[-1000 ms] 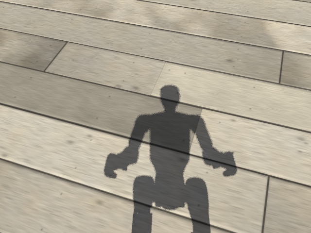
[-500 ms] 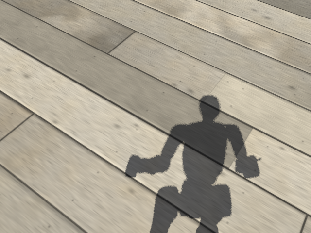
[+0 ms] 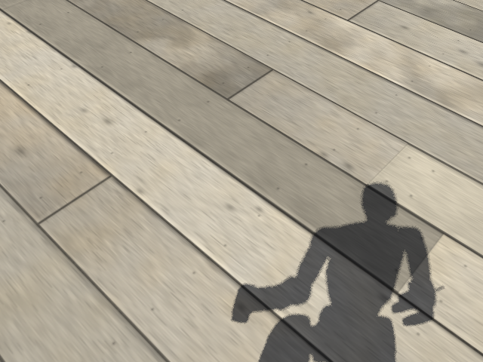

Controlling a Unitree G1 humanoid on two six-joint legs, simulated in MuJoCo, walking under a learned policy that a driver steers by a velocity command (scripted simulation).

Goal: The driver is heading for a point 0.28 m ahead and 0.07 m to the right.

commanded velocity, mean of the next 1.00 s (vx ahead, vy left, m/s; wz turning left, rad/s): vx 0.13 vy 0.00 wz -0.10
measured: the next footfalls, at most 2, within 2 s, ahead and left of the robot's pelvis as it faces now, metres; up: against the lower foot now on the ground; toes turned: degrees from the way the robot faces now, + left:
right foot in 0.28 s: +0.11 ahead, -0.13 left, +0.00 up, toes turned -7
left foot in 0.68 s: +0.27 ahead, +0.06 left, +0.00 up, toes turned -8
